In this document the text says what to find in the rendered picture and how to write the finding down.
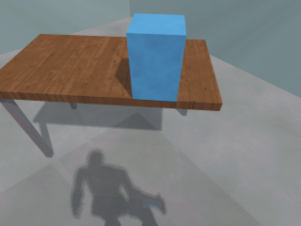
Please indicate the table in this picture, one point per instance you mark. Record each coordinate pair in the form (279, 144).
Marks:
(80, 69)

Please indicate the carton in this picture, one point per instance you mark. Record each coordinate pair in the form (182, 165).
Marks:
(155, 45)

